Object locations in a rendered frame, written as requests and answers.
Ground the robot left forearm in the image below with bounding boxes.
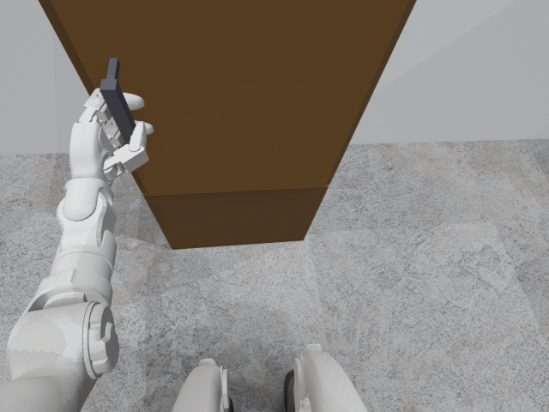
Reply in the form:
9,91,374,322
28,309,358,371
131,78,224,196
5,177,117,381

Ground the left robot thigh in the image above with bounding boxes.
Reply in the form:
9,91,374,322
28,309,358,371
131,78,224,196
172,365,230,412

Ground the robot right shin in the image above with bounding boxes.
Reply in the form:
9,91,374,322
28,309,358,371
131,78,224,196
293,344,322,412

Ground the handle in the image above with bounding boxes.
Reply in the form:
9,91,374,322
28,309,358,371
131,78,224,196
100,58,136,144

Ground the robot left upper arm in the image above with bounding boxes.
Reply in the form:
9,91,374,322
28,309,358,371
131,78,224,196
0,301,119,412

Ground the left robot hand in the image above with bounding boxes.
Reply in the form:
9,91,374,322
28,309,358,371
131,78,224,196
69,88,154,188

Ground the cupboard door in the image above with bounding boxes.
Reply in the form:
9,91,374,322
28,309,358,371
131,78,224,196
50,0,409,196

